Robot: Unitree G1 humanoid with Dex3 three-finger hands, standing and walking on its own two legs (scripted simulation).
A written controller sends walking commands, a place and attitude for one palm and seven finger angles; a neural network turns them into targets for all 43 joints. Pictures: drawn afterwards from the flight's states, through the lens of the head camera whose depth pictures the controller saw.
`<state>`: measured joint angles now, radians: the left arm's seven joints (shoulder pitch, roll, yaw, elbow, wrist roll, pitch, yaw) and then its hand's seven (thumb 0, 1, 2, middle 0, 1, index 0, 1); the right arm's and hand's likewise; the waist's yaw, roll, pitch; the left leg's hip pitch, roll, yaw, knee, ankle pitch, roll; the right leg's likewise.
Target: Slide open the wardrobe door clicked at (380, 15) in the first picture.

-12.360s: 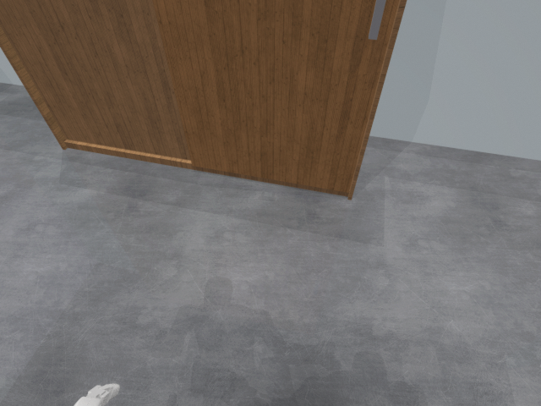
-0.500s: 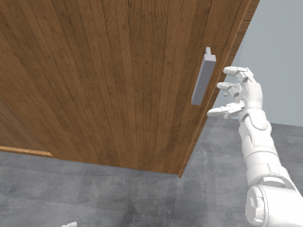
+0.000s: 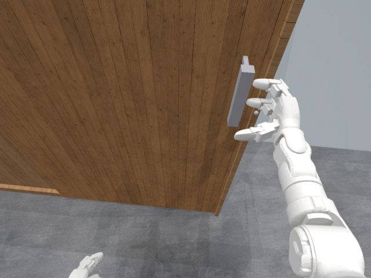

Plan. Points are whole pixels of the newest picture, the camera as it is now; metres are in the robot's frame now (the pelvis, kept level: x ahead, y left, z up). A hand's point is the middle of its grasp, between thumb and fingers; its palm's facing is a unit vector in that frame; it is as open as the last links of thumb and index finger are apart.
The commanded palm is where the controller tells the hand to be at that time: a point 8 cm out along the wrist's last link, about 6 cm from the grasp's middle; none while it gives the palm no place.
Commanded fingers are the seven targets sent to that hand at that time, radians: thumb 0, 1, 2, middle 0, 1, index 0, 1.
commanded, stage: feel for the door with the fingertips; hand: right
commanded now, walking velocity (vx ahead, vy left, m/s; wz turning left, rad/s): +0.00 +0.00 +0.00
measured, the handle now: (238, 92) +0.51 -0.07 +0.13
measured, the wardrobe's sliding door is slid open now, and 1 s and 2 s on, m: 0.00 0.00 0.00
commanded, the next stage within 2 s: slide the fingers in behind the handle in 0.68 s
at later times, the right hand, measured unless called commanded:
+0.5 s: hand (255, 106) +0.46 -0.10 +0.14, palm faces +0.01 +1.00 -0.01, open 14.0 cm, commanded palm +0.43 -0.15 +0.14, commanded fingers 0.00 0.50 -0.30 0.30 1.20 0.30 1.20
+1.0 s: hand (257, 106) +0.46 -0.10 +0.13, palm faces +0.00 +1.00 +0.02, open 13.7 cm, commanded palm +0.44 -0.15 +0.14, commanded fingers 0.00 0.50 -0.30 0.30 1.20 0.30 1.20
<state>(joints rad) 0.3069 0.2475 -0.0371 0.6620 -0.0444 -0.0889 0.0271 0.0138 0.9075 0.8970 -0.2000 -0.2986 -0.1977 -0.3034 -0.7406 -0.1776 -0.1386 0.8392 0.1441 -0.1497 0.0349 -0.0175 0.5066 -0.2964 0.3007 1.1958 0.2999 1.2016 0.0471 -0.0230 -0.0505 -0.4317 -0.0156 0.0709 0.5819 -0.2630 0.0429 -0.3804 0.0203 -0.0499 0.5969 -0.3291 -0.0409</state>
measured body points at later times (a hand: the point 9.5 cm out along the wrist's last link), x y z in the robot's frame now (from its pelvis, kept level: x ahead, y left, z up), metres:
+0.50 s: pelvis +0.00 +0.01 +0.00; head +0.04 +0.02 +0.45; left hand +0.06 +0.27 -0.12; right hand +0.45 -0.15 +0.14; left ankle +0.02 +0.09 -0.73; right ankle -0.02 -0.09 -0.73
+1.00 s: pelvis -0.01 +0.00 +0.00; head +0.04 +0.01 +0.44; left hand +0.04 +0.26 -0.12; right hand +0.46 -0.16 +0.13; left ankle +0.02 +0.09 -0.73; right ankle -0.02 -0.09 -0.73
